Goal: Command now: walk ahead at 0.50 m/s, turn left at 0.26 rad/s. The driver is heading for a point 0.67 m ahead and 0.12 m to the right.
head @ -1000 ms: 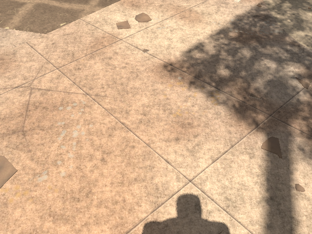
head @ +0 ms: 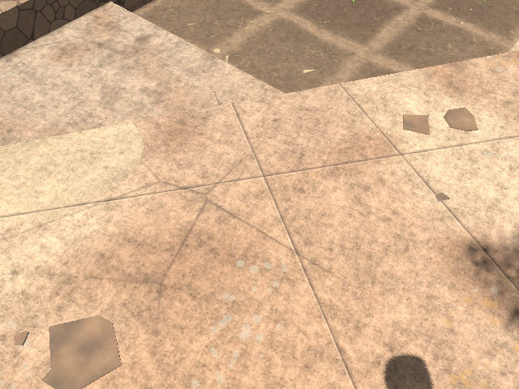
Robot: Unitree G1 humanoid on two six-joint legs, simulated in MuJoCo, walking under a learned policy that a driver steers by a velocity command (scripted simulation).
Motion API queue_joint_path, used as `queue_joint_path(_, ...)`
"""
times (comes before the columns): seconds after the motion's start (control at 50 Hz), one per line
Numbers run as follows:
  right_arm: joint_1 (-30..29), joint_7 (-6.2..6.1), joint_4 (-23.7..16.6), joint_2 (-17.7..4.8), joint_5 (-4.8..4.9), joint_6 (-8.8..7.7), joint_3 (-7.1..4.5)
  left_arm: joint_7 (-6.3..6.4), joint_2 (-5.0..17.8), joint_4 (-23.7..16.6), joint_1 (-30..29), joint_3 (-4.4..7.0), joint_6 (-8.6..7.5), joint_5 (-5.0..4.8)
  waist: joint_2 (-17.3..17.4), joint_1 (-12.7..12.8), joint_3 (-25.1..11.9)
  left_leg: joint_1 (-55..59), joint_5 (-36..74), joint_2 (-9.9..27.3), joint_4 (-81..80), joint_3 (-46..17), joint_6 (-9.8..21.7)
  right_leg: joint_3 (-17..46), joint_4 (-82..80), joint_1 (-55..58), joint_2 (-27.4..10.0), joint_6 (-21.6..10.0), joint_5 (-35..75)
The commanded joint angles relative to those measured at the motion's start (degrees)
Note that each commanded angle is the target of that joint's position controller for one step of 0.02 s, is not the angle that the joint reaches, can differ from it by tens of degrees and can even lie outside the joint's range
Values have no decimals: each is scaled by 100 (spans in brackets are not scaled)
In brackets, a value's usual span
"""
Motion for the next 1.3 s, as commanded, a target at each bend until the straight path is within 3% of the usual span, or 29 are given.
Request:
queue_joint_path(0.02,415,1,-202,-692,0,-99,-84,-20,313,-291,-229,29,-11,11,508,-92,-134,332,2461,1476,-599,-954,473,-255,-564,-223,100,50,614)
queue_joint_path(0.18,1015,-142,131,-746,-118,-77,44,-28,326,-746,-1269,-75,-46,-162,611,-248,143,1529,3358,1878,-241,-1005,453,-343,-1859,-211,494,-218,423)
queue_joint_path(0.22,721,-187,173,-963,-133,-68,3,-1,414,-668,-879,-39,-107,-216,614,121,89,1451,4447,1891,148,-839,314,-413,-2232,519,772,-432,45)
queue_joint_path(0.26,518,-161,209,-1014,-138,-67,-6,105,585,-202,489,72,-177,-229,504,734,-570,1124,5445,1642,1622,-578,128,-566,-2805,2358,1144,-689,127)
queue_joint_path(0.28,450,-134,149,-912,-93,-101,33,180,824,68,1486,169,-224,-131,284,1137,-1128,142,4255,1422,2954,-448,44,42,-2920,3907,562,-928,87)
queue_joint_path(0.3,983,-69,14,-348,104,-123,142,199,1505,116,2086,343,-226,21,-913,955,-1983,-1690,682,452,5282,-15,-259,2656,-3147,5587,-1171,-1648,-435)
queue_joint_path(0.32,905,-44,54,-724,-74,-103,38,76,1249,263,1902,302,-161,-173,-652,772,-2024,-2674,-1780,147,6010,-455,-133,4145,-3962,5471,-1437,-1914,-588)
queue_joint_path(0.34,423,-41,-89,-760,-161,-73,28,33,983,163,1201,228,-181,-232,-205,479,-856,-3104,-1368,594,6104,-554,-70,3305,-4066,4487,-1325,-1898,-951)
queue_joint_path(0.36,150,-2,-159,-560,-162,-88,81,-4,556,91,814,112,-213,-198,203,396,-309,-3028,-1018,875,5727,-459,-104,2585,-4303,3688,-1094,-1778,-900)
queue_joint_path(0.4,130,47,-176,-448,-213,18,90,17,204,237,702,-21,-289,-168,14,81,68,-2529,-741,1184,5047,-342,-228,1661,-4662,2767,-587,-1383,-260)
queue_joint_path(0.48,-245,139,-318,-333,-266,160,111,47,536,566,1204,26,-442,-231,-126,-27,140,-2701,-128,1338,4521,10,-506,895,-4894,2612,-373,-1316,1101)
queue_joint_path(0.54,-972,171,-541,-265,-216,142,151,79,503,676,1517,-9,-415,-246,-57,118,157,-3058,548,1417,3696,223,-675,466,-4880,2885,-160,-1186,1800)
queue_joint_path(0.62,-1472,119,-644,14,-151,67,295,96,441,866,1892,-77,-400,-257,-164,302,58,-2274,1263,954,2247,661,-759,-127,-4364,3046,123,-888,4153)
queue_joint_path(0.68,-1527,10,-637,-96,-144,23,293,163,493,1001,2061,-98,-329,-220,-396,346,-49,-1959,1192,736,1808,542,-675,115,-3867,3500,26,-869,4549)
queue_joint_path(0.74,-563,-135,-328,-472,-156,-96,161,231,643,822,1567,-34,-266,-251,-372,-112,-377,-1031,1013,618,916,250,-456,449,-2636,3776,70,-758,4555)
queue_joint_path(0.76,-26,-190,-182,-678,-247,-199,101,231,628,745,1486,-33,-266,-351,-80,-328,-671,-35,2355,966,527,121,-365,395,-1745,3299,280,-635,3683)
queue_joint_path(0.78,547,-239,-185,-1188,-379,-248,-9,253,289,476,1737,-113,-280,-447,734,-287,-1545,1590,5625,2489,1311,-964,-19,189,-232,2165,661,-502,826)
queue_joint_path(0.8,350,-158,-359,-1231,-192,-138,-40,312,-113,586,2675,-166,-153,-638,1555,6,-2643,2544,7322,3759,1560,-2055,956,-8,1386,1195,1358,-420,-3110)
queue_joint_path(0.82,104,-113,-493,-915,21,-15,-3,365,498,711,2421,21,9,-402,592,-1,-2441,1749,5936,3426,1205,-1820,970,266,1639,1137,1097,-400,-2775)
queue_joint_path(0.86,-734,-189,-618,-330,-21,61,185,267,359,539,1722,73,128,-172,590,239,-941,109,3585,2750,372,-998,625,217,1338,961,766,-260,-2041)
queue_joint_path(0.9,-790,-290,-541,-294,-73,95,208,188,183,533,1753,75,293,-75,891,396,-541,-876,2885,2380,-19,-443,511,125,1075,1422,725,-99,-1593)
queue_joint_path(0.96,-794,-263,-422,-381,-140,69,198,170,49,532,1848,49,447,-110,773,556,-700,-1198,2185,2274,-174,-150,605,53,403,1785,801,-72,-1447)
queue_joint_path(1.02,-809,-218,-326,-434,-154,103,192,174,33,421,1415,-16,526,-101,1007,426,-623,-1288,790,2160,-349,-91,514,-46,-666,2002,765,-133,-1243)
queue_joint_path(1.12,-756,-176,-169,-626,-96,293,145,213,131,396,1222,-72,483,-146,790,392,-552,-1368,-759,2231,-309,-395,320,-275,-2300,2693,858,-295,-947)
queue_joint_path(1.16,-572,-188,-61,-481,-81,352,181,248,260,418,1285,-98,361,-97,335,432,-252,-1793,-1203,2008,-101,-287,-261,252,-3773,3221,524,-483,-406)
queue_joint_path(1.18,-310,-162,-101,-132,-25,354,254,283,636,320,1154,-57,281,-53,-498,196,-285,-1896,-1170,1513,511,161,-623,1503,-4403,3112,-459,-691,-986)
queue_joint_path(1.2,-342,-156,-1,-68,25,381,263,265,542,358,753,-102,240,-182,-876,47,83,-980,-680,1034,611,419,-750,1812,-4743,1739,-715,-897,-1417)
queue_joint_path(1.24,-226,-135,232,-158,-52,385,245,267,194,466,508,-217,128,-201,-524,-84,187,-126,148,1126,403,245,-748,1186,-4721,1467,-161,-542,-1622)
queue_joint_path(1.3,-38,-117,467,-277,-100,301,240,292,250,645,705,-208,63,-260,-295,-49,-19,14,461,1364,208,66,-721,810,-4503,1972,159,-353,-1042)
